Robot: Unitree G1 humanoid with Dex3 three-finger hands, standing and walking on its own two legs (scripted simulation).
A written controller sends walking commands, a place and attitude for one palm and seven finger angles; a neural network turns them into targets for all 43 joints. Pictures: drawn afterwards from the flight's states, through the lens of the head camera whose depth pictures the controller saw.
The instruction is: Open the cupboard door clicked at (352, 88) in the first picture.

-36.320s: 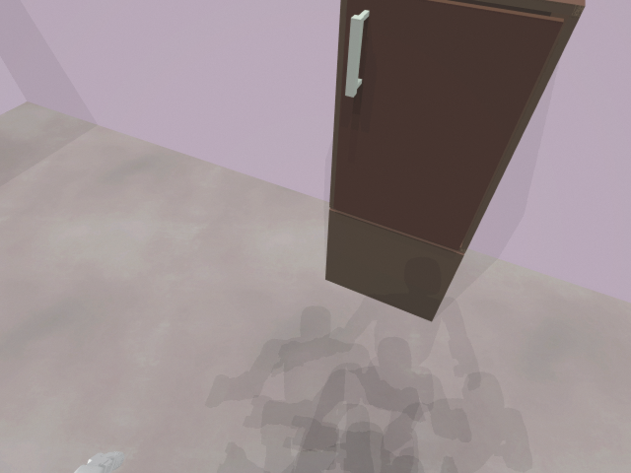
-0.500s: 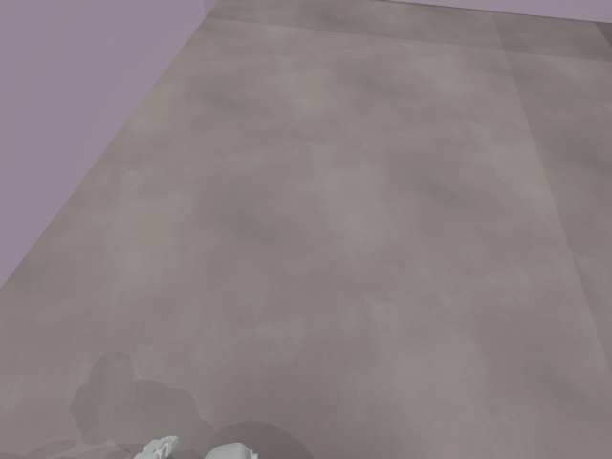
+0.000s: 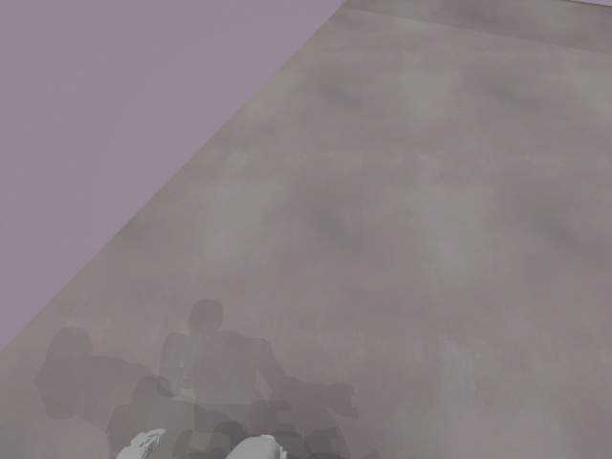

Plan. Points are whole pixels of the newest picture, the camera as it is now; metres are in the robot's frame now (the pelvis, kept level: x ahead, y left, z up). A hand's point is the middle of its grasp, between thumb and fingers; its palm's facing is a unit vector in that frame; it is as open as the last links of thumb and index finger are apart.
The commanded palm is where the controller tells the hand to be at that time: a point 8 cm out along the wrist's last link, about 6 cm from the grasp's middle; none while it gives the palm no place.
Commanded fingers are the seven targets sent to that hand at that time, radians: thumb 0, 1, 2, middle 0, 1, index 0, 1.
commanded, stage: turn to face it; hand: left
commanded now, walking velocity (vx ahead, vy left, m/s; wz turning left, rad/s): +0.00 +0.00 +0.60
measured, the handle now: out of the picture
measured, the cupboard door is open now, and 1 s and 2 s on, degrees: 43 43 43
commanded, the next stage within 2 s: none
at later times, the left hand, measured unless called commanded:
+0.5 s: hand out of the picture +0.02 +0.22 -0.17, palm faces +0.37 -0.89 -0.25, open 7.4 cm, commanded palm none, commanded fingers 0.00 0.90 0.90 -0.20 -0.30 -0.20 -0.30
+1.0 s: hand out of the picture +0.02 +0.17 -0.17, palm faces +0.62 -0.75 -0.21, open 7.4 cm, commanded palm none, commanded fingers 0.00 0.90 0.90 -0.20 -0.30 -0.20 -0.30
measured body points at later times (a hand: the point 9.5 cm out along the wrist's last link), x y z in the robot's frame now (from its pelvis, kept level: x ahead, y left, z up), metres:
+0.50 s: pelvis +0.03 +0.00 +0.00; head +0.08 +0.03 +0.45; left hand +0.00 +0.27 -0.15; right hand +0.23 -0.20 -0.13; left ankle +0.00 +0.10 -0.73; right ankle +0.05 -0.15 -0.66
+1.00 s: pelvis +0.07 -0.03 +0.00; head +0.12 +0.02 +0.45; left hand -0.02 +0.21 -0.15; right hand +0.30 -0.17 -0.14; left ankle +0.00 +0.06 -0.71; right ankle +0.11 -0.14 -0.73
